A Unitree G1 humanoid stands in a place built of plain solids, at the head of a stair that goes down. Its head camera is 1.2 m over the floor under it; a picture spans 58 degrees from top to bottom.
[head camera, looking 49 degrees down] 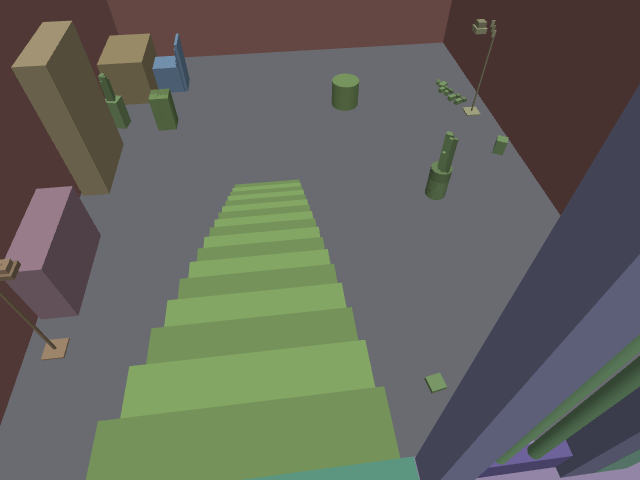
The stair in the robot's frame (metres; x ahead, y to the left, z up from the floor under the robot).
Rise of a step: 0.17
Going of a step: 0.26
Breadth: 0.90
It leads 7 degrees to the left of straight ahead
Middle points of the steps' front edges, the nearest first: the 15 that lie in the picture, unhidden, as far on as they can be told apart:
0.51 0.24 -0.16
0.76 0.27 -0.33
1.01 0.30 -0.50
1.27 0.33 -0.66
1.52 0.36 -0.83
1.78 0.39 -0.99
2.03 0.42 -1.16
2.28 0.46 -1.33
2.54 0.49 -1.49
2.79 0.52 -1.66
3.04 0.55 -1.82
3.30 0.58 -1.99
3.55 0.61 -2.16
3.80 0.64 -2.32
4.06 0.67 -2.49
